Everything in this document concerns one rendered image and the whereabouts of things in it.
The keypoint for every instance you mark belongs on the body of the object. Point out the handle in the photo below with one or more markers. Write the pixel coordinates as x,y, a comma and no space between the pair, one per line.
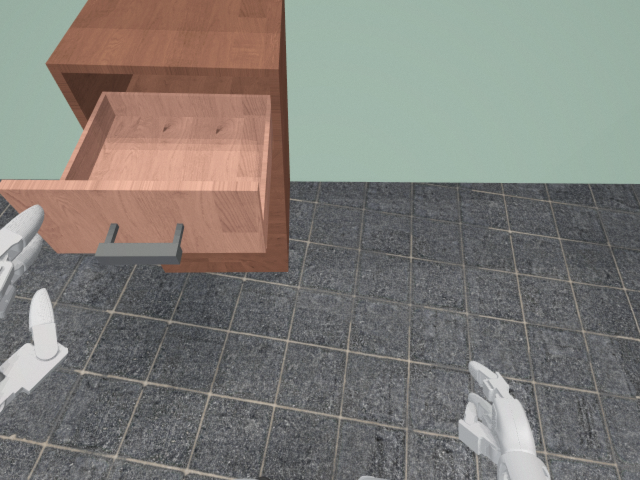
110,253

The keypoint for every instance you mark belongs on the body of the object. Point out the right robot forearm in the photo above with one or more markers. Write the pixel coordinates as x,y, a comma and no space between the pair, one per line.
518,465

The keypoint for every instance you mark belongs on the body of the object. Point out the cabinet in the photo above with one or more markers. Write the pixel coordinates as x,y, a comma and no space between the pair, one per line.
188,46

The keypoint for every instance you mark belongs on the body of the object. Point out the left robot hand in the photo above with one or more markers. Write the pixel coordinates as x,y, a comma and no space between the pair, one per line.
20,245

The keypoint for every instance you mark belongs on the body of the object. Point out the drawer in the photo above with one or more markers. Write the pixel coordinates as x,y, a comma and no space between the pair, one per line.
148,161

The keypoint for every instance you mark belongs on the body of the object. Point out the right robot hand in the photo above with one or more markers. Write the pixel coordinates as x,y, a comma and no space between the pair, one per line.
504,428

